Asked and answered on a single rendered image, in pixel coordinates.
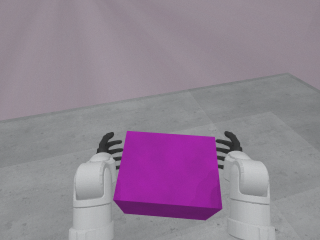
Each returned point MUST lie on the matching left robot hand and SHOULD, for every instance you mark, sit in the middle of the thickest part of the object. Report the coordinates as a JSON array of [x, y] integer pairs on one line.
[[104, 146]]

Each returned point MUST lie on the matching right robot hand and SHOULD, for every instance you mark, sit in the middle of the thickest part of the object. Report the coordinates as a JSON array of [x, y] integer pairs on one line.
[[234, 145]]

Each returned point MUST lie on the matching carton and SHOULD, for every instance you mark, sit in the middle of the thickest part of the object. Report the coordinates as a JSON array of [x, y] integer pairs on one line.
[[169, 175]]

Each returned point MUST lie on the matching left robot forearm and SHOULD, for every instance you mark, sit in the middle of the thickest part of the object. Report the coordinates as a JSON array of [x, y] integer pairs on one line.
[[92, 197]]

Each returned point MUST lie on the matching right robot forearm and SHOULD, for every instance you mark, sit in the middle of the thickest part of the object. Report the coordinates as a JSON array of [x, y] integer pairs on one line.
[[249, 193]]

